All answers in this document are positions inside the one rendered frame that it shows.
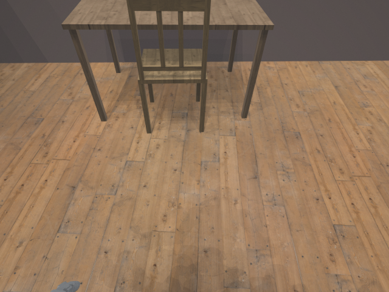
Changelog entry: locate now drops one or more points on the table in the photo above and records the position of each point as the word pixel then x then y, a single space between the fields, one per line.
pixel 113 15

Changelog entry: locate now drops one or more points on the chair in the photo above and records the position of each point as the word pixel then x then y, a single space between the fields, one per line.
pixel 157 66

